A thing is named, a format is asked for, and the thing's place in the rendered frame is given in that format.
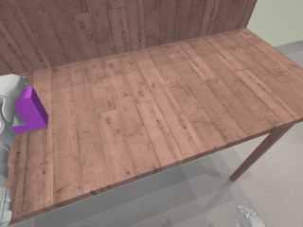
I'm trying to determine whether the left robot upper arm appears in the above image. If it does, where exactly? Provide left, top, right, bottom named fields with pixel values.
left=0, top=186, right=12, bottom=227

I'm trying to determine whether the table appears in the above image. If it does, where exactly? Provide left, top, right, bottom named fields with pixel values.
left=0, top=0, right=303, bottom=225

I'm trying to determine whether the left robot forearm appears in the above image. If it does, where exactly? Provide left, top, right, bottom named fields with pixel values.
left=0, top=95, right=16, bottom=186

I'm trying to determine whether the sponge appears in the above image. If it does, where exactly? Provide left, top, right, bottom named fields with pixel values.
left=12, top=87, right=48, bottom=134

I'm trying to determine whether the right robot hand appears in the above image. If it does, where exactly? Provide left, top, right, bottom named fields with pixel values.
left=235, top=205, right=266, bottom=227

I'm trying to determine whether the left robot hand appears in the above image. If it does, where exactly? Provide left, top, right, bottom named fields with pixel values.
left=0, top=74, right=31, bottom=127

